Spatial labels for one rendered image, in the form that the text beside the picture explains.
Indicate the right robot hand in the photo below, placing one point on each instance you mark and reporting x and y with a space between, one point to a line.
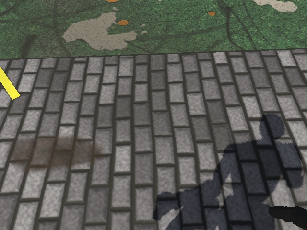
297 215

